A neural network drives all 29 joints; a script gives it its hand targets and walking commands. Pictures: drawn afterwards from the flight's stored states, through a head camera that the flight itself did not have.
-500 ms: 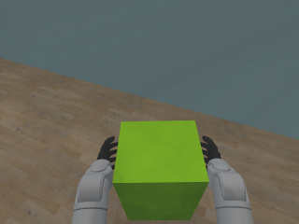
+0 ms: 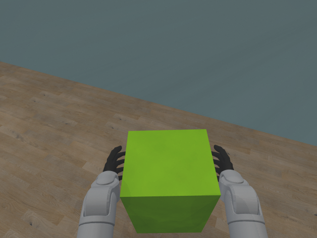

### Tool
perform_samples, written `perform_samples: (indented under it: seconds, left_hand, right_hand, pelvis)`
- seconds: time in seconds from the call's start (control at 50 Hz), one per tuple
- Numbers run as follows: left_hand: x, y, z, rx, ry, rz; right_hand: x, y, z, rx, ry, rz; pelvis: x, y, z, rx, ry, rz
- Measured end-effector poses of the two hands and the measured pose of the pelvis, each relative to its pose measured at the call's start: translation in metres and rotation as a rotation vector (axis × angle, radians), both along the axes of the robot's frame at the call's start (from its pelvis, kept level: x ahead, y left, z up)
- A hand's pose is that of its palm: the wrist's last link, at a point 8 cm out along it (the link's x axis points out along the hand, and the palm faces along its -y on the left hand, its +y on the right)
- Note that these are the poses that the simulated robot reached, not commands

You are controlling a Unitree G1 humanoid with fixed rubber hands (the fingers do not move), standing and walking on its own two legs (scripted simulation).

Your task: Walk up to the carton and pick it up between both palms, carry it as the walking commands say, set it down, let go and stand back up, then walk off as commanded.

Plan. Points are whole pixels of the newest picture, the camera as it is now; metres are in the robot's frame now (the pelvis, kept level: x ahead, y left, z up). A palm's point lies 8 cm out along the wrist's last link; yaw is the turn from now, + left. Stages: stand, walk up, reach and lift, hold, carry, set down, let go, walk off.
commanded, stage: carry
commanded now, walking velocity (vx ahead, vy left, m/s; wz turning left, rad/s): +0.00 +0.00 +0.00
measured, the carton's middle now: (168, 186) +0.29 +0.00 -0.02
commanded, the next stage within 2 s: hold in 0.08 s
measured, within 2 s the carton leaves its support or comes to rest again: neither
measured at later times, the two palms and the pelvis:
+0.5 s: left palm (106, 166) +0.30 +0.16 +0.05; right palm (219, 172) +0.29 -0.13 +0.05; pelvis +0.00 +0.03 +0.01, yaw -13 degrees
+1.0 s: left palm (111, 165) +0.30 +0.15 +0.05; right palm (225, 175) +0.28 -0.14 +0.05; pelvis +0.01 +0.02 +0.01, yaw -13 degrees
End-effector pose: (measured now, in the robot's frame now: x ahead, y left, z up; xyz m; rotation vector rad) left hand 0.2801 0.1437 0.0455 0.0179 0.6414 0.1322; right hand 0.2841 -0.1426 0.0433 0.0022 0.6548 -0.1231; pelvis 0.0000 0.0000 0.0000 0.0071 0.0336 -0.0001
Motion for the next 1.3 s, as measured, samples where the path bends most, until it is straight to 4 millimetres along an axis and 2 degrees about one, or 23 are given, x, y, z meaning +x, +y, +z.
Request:
perform_samples:
  seconds: [0.08, 0.2, 0.3, 0.42, 0.52, 0.62, 0.84, 0.96, 1.12, 1.3]
  left_hand:
    - [-0.001, 0.000, -0.001, 0.001, -0.002, 0.000]
    - [0.001, -0.001, -0.013, -0.020, 0.026, -0.021]
    - [0.012, -0.002, -0.004, -0.038, 0.004, -0.044]
    - [0.020, 0.010, 0.008, -0.056, -0.004, -0.039]
    - [0.022, 0.017, 0.008, -0.048, 0.007, -0.049]
    - [0.025, 0.015, 0.007, -0.040, 0.015, -0.072]
    - [0.030, -0.003, 0.009, -0.030, 0.012, -0.105]
    - [0.027, -0.004, 0.010, -0.026, 0.012, -0.096]
    - [0.013, 0.017, -0.007, -0.034, 0.056, -0.005]
    - [0.020, 0.016, -0.030, -0.047, 0.069, -0.007]
  right_hand:
    - [-0.001, 0.000, -0.001, -0.001, -0.002, 0.002]
    - [-0.008, -0.001, -0.012, -0.020, 0.028, -0.018]
    - [-0.008, -0.001, -0.004, -0.025, 0.006, -0.050]
    - [-0.001, 0.010, 0.008, -0.029, -0.004, -0.050]
    - [0.001, 0.016, 0.010, -0.024, 0.006, -0.052]
    - [-0.001, 0.015, 0.009, -0.018, 0.013, -0.070]
    - [-0.007, -0.002, 0.008, -0.014, 0.009, -0.101]
    - [-0.006, -0.003, 0.007, -0.018, 0.012, -0.081]
    - [0.005, 0.015, -0.009, -0.022, 0.056, 0.014]
    - [0.013, 0.014, -0.031, -0.009, 0.070, -0.002]
  pelvis:
    - [-0.001, 0.000, 0.000, 0.000, 0.001, -0.001]
    - [-0.005, 0.004, 0.002, 0.004, -0.094, -0.143]
    - [-0.003, 0.011, 0.002, -0.003, -0.116, -0.220]
    - [0.002, 0.022, 0.005, -0.009, -0.144, -0.234]
    - [0.005, 0.032, 0.005, -0.012, -0.167, -0.225]
    - [0.006, 0.038, 0.005, -0.015, -0.181, -0.221]
    - [0.007, 0.031, 0.006, -0.014, -0.184, -0.227]
    - [0.007, 0.023, 0.007, -0.011, -0.179, -0.233]
    - [0.003, 0.014, 0.005, -0.007, -0.175, -0.183]
    - [0.001, 0.012, -0.001, -0.009, -0.119, -0.176]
